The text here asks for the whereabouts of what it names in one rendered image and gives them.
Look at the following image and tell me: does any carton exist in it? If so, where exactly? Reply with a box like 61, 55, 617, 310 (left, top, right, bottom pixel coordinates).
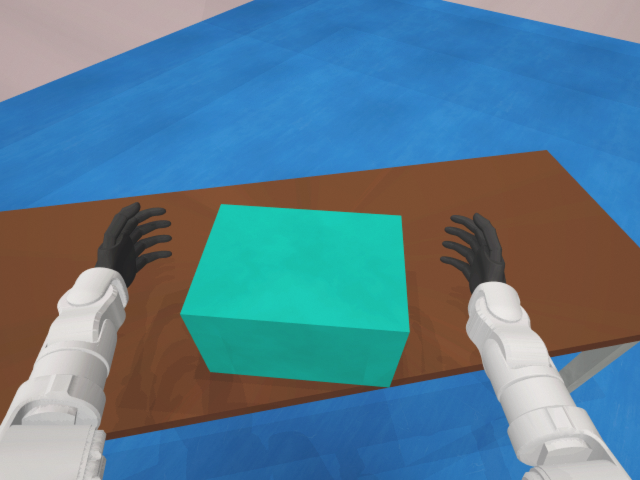
180, 204, 410, 387

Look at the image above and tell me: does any table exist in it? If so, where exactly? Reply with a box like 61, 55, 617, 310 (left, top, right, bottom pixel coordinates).
0, 150, 640, 441

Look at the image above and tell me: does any left robot upper arm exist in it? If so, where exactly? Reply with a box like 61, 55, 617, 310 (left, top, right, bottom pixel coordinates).
0, 425, 106, 480

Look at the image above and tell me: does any right robot forearm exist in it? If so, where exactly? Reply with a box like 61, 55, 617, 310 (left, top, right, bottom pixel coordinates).
466, 282, 632, 480

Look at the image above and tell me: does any robot left hand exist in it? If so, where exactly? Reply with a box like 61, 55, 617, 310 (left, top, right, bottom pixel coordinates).
94, 202, 172, 288

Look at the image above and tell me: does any right robot upper arm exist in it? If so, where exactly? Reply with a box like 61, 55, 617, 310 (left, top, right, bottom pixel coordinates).
522, 459, 629, 480

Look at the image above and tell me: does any robot right hand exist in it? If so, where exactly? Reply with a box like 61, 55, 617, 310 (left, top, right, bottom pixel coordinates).
440, 213, 506, 294

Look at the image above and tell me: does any left robot forearm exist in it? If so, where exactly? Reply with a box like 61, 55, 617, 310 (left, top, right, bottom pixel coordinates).
0, 267, 129, 442

